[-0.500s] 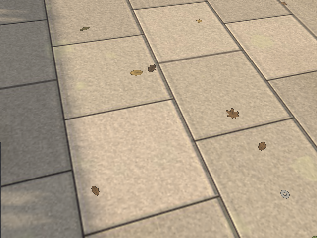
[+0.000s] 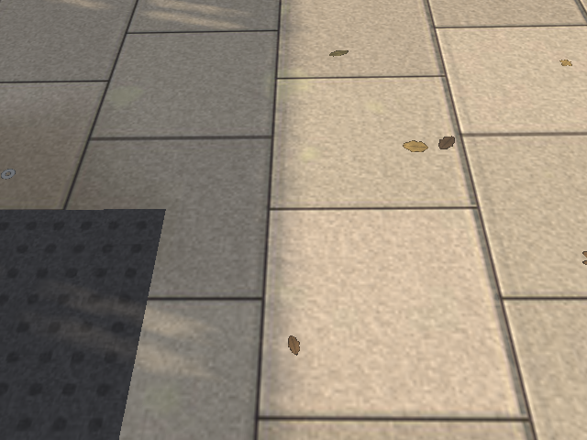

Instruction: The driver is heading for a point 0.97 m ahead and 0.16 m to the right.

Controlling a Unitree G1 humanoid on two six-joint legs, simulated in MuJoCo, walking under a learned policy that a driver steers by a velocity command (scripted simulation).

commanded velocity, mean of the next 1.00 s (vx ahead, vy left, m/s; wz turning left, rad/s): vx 0.35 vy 0.00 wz -0.08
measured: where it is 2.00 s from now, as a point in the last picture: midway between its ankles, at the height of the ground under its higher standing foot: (366, 273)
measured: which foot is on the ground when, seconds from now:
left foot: up 0.00-0.32, down 0.34-0.82, up 0.84-1.00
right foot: down 0.00-0.34, up 0.36-0.78, down 0.80-1.00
